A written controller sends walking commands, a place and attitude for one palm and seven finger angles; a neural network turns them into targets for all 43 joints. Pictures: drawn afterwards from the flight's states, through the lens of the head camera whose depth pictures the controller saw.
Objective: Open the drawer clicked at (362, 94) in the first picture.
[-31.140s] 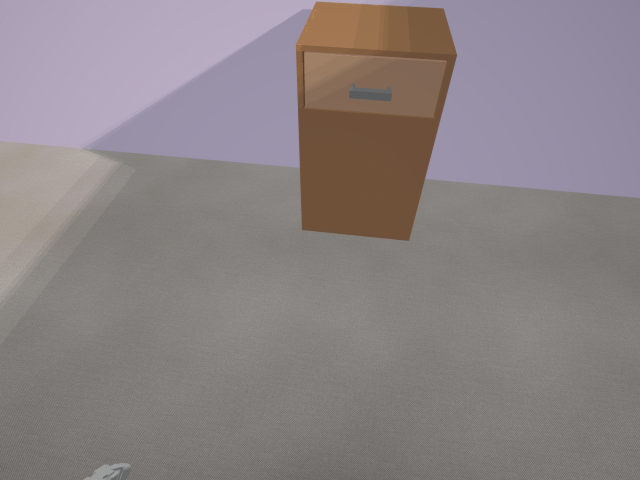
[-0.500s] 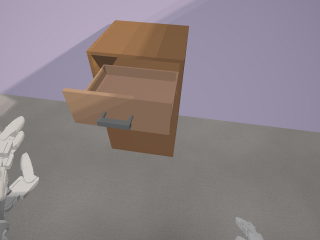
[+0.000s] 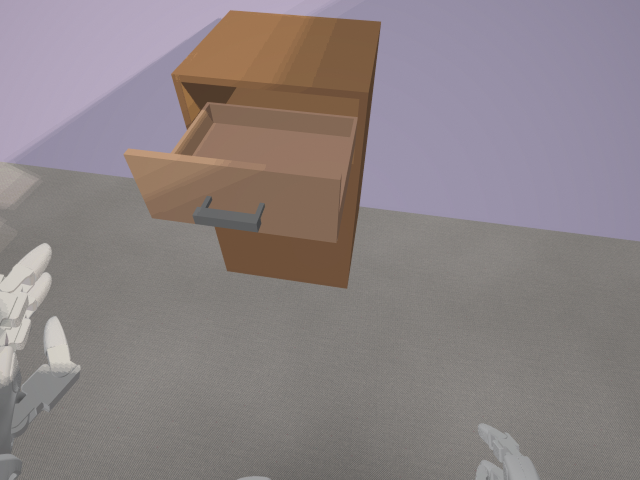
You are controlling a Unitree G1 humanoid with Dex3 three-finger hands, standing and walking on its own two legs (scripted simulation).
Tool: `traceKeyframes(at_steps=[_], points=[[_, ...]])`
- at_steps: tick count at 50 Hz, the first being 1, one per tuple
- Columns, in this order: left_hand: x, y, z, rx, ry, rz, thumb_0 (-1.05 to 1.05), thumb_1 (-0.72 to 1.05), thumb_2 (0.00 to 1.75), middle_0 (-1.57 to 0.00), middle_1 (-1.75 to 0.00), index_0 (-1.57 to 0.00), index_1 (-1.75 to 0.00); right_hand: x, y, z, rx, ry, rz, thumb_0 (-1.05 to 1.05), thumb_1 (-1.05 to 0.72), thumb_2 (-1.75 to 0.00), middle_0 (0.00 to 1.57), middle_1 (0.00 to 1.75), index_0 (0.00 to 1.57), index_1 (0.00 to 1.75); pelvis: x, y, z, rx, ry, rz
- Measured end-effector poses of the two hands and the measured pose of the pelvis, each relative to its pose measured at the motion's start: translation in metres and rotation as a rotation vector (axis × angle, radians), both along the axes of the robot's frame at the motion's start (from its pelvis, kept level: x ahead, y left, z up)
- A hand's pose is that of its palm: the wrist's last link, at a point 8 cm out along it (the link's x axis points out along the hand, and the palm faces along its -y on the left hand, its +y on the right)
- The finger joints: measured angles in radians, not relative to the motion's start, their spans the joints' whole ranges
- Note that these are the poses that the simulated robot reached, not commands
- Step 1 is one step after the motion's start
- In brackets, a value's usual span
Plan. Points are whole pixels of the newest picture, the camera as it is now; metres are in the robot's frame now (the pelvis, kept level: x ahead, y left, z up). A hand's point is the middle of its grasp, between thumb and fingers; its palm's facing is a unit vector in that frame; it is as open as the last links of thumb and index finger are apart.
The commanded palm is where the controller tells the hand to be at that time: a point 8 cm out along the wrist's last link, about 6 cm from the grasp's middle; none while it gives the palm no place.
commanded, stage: let the arm hang, fingers relaxed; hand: left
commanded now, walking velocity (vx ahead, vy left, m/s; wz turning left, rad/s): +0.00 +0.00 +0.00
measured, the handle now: (230, 211) +0.61 +0.21 -0.08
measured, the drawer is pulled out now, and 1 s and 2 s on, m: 0.29 0.29 0.29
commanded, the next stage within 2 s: look to check the result in 1.20 s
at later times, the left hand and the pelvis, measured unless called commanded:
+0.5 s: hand out of the picture +0.02 +0.20 -0.18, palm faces +0.09 -0.98 -0.18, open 6.9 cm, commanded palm none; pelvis +0.00 +0.01 +0.00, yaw +3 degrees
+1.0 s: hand out of the picture -0.01 +0.18 -0.17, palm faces +0.06 -0.98 -0.18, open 7.3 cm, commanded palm none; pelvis +0.00 +0.01 +0.01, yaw +2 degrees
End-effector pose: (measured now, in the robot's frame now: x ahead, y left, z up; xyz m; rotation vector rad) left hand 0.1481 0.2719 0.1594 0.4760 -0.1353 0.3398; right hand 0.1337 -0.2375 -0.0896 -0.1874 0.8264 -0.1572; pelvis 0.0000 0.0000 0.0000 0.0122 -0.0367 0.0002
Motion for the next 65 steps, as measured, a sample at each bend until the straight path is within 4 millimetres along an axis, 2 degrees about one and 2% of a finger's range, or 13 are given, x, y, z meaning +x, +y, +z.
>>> traceKeyframes(at_steps=[5, 7, 10, 13, 16, 18, 20, 28, 34, 39, 44, 53, 65], points=[[0.002, -0.004, 0.020, 0.033, -0.097, -0.085, 0.01, 0.89, 0.90, -0.22, -0.30, -0.22, -0.30, 0.013, -0.003, 0.020, -0.090, -0.057, 0.018, 0.01, -0.91, -0.90, 0.21, 0.30, 0.20, 0.30, 0.004, 0.007, -0.002, -0.018, 0.009, 0.006], [0.015, 0.004, 0.002, 0.051, -0.049, -0.102, 0.01, 0.89, 0.90, -0.21, -0.30, -0.21, -0.30, 0.019, -0.003, 0.014, -0.085, -0.053, 0.058, 0.01, -0.91, -0.90, 0.21, 0.30, 0.20, 0.30, 0.003, 0.013, -0.004, -0.025, 0.028, 0.032], [0.037, 0.022, -0.079, -0.081, 0.276, -0.013, 0.00, 0.89, 0.90, -0.21, -0.30, -0.21, -0.30, 0.021, 0.001, -0.006, -0.055, 0.013, 0.089, 0.01, -0.91, -0.90, 0.20, 0.30, 0.20, 0.30, 0.002, 0.019, -0.007, -0.024, 0.053, 0.066], [0.028, 0.017, -0.174, -0.229, 0.620, 0.060, 0.00, 0.90, 0.90, -0.20, -0.29, -0.20, -0.30, 0.015, 0.011, -0.024, -0.014, 0.068, 0.098, 0.01, -0.91, -0.90, 0.20, 0.30, 0.20, 0.30, 0.002, 0.014, -0.014, 0.013, 0.047, 0.059], [-0.013, -0.010, -0.248, -0.358, 0.934, 0.067, 0.00, 0.91, 0.90, -0.20, -0.29, -0.20, -0.30, -0.001, 0.020, -0.032, 0.026, 0.127, 0.068, 0.01, -0.91, -0.90, 0.20, 0.30, 0.20, 0.30, 0.001, 0.010, -0.014, 0.007, 0.015, 0.051], [-0.049, -0.032, -0.279, -0.439, 1.108, 0.060, 0.01, 0.91, 0.90, -0.20, -0.29, -0.20, -0.30, -0.017, 0.024, -0.035, 0.036, 0.187, 0.050, 0.01, -0.91, -0.90, 0.20, 0.30, 0.20, 0.30, 0.002, 0.009, -0.012, -0.001, 0.005, 0.051], [-0.082, -0.045, -0.297, -0.518, 1.210, 0.098, 0.00, 0.93, 0.90, -0.20, -0.29, -0.20, -0.30, -0.036, 0.027, -0.036, 0.032, 0.263, 0.039, 0.01, -0.91, -0.90, 0.21, 0.30, 0.20, 0.30, 0.002, 0.008, -0.009, -0.011, -0.001, 0.051], [-0.167, -0.018, -0.302, -0.542, 1.424, 0.268, -0.02, 0.97, 0.90, -0.21, -0.30, -0.21, -0.30, -0.095, 0.013, -0.037, -0.031, 0.497, -0.003, 0.00, -0.93, -0.89, 0.21, 0.30, 0.20, 0.30, -0.002, 0.012, 0.001, -0.037, 0.007, 0.055], [-0.198, -0.010, -0.293, -0.521, 1.514, 0.327, 0.00, 0.94, 0.90, -0.20, -0.29, -0.20, -0.30, -0.116, 0.016, -0.043, -0.006, 0.549, -0.032, 0.00, -0.92, -0.90, 0.20, 0.30, 0.20, 0.30, 0.000, 0.016, 0.005, -0.028, 0.002, 0.045], [-0.196, -0.015, -0.291, -0.514, 1.517, 0.322, 0.00, 0.92, 0.90, -0.20, -0.29, -0.20, -0.30, -0.123, 0.028, -0.049, 0.041, 0.556, -0.038, 0.01, -0.91, -0.90, 0.20, 0.30, 0.20, 0.30, 0.001, 0.016, 0.006, -0.022, -0.007, 0.038], [-0.181, -0.027, -0.294, -0.524, 1.486, 0.287, 0.00, 0.91, 0.90, -0.20, -0.29, -0.20, -0.30, -0.129, 0.039, -0.054, 0.078, 0.569, -0.042, 0.01, -0.92, -0.90, 0.20, 0.30, 0.20, 0.30, 0.002, 0.014, 0.006, -0.017, -0.012, 0.035], [-0.154, -0.052, -0.301, -0.555, 1.446, 0.219, 0.00, 0.91, 0.90, -0.20, -0.29, -0.20, -0.30, -0.146, 0.042, -0.053, 0.098, 0.604, -0.077, 0.01, -0.92, -0.90, 0.20, 0.30, 0.20, 0.30, 0.004, 0.009, 0.006, -0.017, -0.011, 0.030], [-0.157, -0.056, -0.303, -0.565, 1.473, 0.239, 0.00, 0.91, 0.90, -0.20, -0.29, -0.20, -0.30, -0.151, 0.039, -0.051, 0.091, 0.637, -0.100, 0.00, -0.91, -0.90, 0.20, 0.30, 0.20, 0.30, 0.010, 0.004, 0.006, -0.020, -0.008, 0.028]])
